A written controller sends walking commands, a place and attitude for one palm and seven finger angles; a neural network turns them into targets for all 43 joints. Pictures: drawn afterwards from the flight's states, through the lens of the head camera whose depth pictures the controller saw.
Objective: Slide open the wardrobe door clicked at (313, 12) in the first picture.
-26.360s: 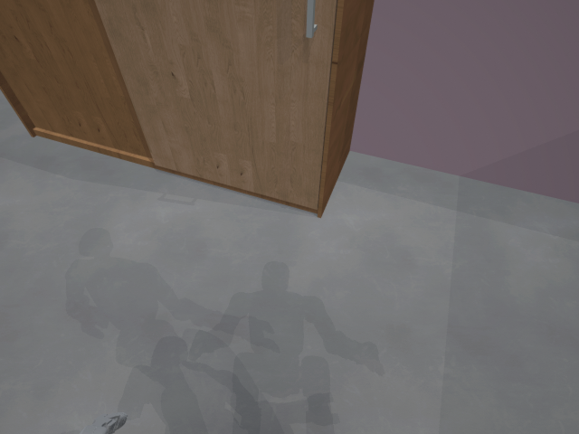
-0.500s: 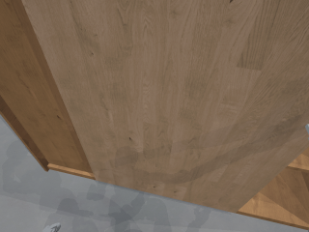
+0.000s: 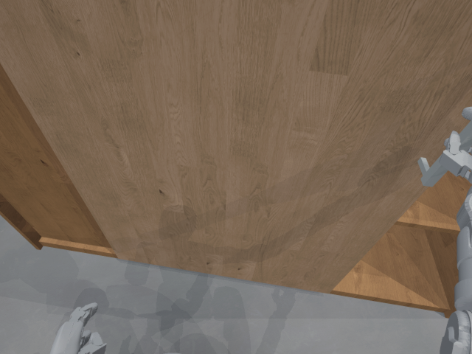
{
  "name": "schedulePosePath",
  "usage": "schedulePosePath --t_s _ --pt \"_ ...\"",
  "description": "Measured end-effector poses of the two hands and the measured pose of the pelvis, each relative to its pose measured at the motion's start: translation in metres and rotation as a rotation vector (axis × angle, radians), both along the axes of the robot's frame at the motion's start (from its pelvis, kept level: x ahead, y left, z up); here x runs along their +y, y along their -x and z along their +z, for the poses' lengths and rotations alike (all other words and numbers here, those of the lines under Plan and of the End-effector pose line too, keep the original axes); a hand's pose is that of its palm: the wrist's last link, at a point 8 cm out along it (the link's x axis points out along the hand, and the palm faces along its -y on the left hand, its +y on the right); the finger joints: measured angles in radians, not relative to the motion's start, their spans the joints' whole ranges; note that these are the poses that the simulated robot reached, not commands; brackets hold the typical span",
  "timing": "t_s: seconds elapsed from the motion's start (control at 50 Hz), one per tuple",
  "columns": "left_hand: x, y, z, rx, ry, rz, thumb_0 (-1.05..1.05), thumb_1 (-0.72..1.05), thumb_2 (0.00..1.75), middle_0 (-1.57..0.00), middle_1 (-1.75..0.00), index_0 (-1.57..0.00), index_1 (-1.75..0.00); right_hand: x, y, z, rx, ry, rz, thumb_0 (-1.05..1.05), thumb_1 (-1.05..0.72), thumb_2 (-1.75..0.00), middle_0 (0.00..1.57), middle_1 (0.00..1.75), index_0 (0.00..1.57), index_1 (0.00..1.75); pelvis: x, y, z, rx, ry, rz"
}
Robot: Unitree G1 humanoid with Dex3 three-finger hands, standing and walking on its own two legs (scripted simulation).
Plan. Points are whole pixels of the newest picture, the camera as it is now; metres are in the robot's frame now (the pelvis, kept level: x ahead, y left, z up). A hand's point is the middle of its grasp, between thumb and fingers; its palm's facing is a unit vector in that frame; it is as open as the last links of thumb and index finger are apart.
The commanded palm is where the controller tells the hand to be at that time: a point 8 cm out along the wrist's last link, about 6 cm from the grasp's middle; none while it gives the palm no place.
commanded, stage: stop walking and hold the door there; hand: right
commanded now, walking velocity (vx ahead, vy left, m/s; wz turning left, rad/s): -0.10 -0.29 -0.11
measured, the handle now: (470, 120) +0.45 -0.33 +0.21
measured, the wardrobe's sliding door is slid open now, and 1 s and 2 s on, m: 0.50 0.50 0.50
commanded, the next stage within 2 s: loosen the grip on the handle in 0.84 s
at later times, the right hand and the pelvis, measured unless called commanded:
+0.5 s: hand (454, 155) +0.40 -0.30 +0.18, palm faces +0.31 +0.93 -0.17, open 6.7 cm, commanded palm +0.37 -0.31 +0.15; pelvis -0.05 -0.07 -0.01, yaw +3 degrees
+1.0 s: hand (458, 149) +0.41 -0.31 +0.18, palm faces +0.25 +0.94 -0.23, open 6.9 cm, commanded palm +0.36 -0.34 +0.16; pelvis -0.06 -0.08 +0.00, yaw +4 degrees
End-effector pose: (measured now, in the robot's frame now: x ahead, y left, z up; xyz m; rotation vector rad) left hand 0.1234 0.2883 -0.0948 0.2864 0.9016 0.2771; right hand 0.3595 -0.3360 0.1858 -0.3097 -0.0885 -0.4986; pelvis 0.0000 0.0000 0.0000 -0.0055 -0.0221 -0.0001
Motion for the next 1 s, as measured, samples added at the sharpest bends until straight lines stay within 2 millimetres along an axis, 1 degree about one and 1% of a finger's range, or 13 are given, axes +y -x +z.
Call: schedulePosePath --t_s 0.1,0.18,0.24,0.3,0.36,0.44,0.5,0.58,0.68,0.78,0.94,0.98,1.0 --pt "-0.051 0.003 0.005 -0.051 0.087 -0.064 0.01 0.91 0.9 -0.2 -0.3 -0.2 -0.3 -0.001 0.001 0.001 0.015 -0.012 0.039 -0.05 -0.68 -0.82 0.37 1.33 0.18 1.3 -0.018 0.021 0.007 0.009 -0.034 0.015" --pt "-0.084 0.02 0.004 -0.038 0.131 -0.102 0.01 0.91 0.9 -0.2 -0.3 -0.2 -0.3 -0.002 0.002 0.002 0.03 -0.036 0.067 -0.04 -0.7 -0.79 0.32 1.33 0.16 1.29 -0.026 0.033 0.01 0.021 -0.034 0.024" --pt "-0.099 0.038 0.003 -0.013 0.15 -0.114 0.01 0.9 0.9 -0.2 -0.3 -0.2 -0.3 -0.002 0.002 0.003 0.045 -0.052 0.08 -0.03 -0.72 -0.78 0.3 1.32 0.16 1.29 -0.033 0.039 0.012 0.033 -0.024 0.032" --pt "-0.105 0.055 -0.004 0.007 0.158 -0.125 0.01 0.9 0.9 -0.2 -0.3 -0.21 -0.3 -0.004 0.003 0.004 0.055 -0.057 0.095 -0.03 -0.72 -0.78 0.3 1.31 0.16 1.3 -0.039 0.044 0.008 0.054 -0.001 0.03" --pt "-0.1 0.073 -0.013 0.049 0.135 -0.098 0.01 0.9 0.9 -0.2 -0.3 -0.21 -0.3 -0.006 0.002 0.002 0.032 -0.052 0.126 -0.04 -0.71 -0.79 0.31 1.32 0.16 1.3 -0.049 0.049 0.002 0.031 -0.026 0.049" --pt "-0.091 0.095 -0.013 0.087 0.058 -0.031 0.01 0.9 0.9 -0.2 -0.3 -0.21 -0.3 -0.01 -0.001 -0.003 -0.022 -0.084 0.183 -0.04 -0.7 -0.81 0.36 1.35 0.17 1.31 -0.063 0.047 -0.007 -0.006 -0.029 0.048" --pt "-0.09 0.106 -0.008 0.082 0.027 0.019 0.01 0.9 0.9 -0.2 -0.3 -0.2 -0.3 -0.01 -0.001 -0.003 -0.029 -0.099 0.2 -0.03 -0.71 -0.81 0.36 1.36 0.16 1.3 -0.074 0.051 -0.006 -0.029 -0.032 0.056" --pt "-0.1 0.116 0.009 0.092 0.013 0.037 0.01 0.91 0.9 -0.2 -0.3 -0.2 -0.3 -0.009 0.0 -0.001 -0.005 -0.126 0.207 -0.02 -0.73 -0.8 0.33 1.35 0.15 1.3 -0.081 0.056 0.008 -0.034 -0.058 0.063" --pt "-0.116 0.116 0.023 0.097 0.027 0.024 0.01 0.91 0.9 -0.2 -0.3 -0.2 -0.3 -0.011 0.0 0.001 0.033 -0.146 0.229 -0.01 -0.74 -0.79 0.29 1.33 0.15 1.32 -0.088 0.054 0.022 -0.016 -0.098 0.067" --pt "-0.13 0.104 0.026 0.069 0.049 -0.007 0.01 0.9 0.9 -0.2 -0.3 -0.2 -0.3 -0.012 0.0 0.002 0.039 -0.151 0.249 -0.01 -0.74 -0.78 0.29 1.33 0.16 1.34 -0.09 0.05 0.024 0.001 -0.098 0.071" --pt "-0.136 0.077 0.021 -0.03 0.081 -0.06 0.01 0.9 0.9 -0.2 -0.3 -0.2 -0.3 -0.012 0.0 0.002 0.038 -0.134 0.239 -0.01 -0.73 -0.8 0.31 1.32 0.17 1.34 -0.088 0.049 0.017 0.03 -0.042 0.079" --pt "-0.133 0.073 0.016 -0.07 0.084 -0.076 0.01 0.9 0.9 -0.2 -0.3 -0.2 -0.3 -0.016 -0.008 0.006 0.049 -0.062 0.242 -0.02 -0.67 -0.79 0.33 1.33 0.18 1.34 -0.086 0.056 0.008 0.038 -0.012 0.077" --pt "-0.131 0.074 0.012 -0.071 0.085 -0.091 0.01 0.9 0.9 -0.2 -0.3 -0.2 -0.3 -0.019 -0.014 0.006 0.067 -0.077 0.241 -0.02 -0.64 -0.79 0.34 1.33 0.19 1.35 -0.084 0.059 0.004 0.051 -0.015 0.066"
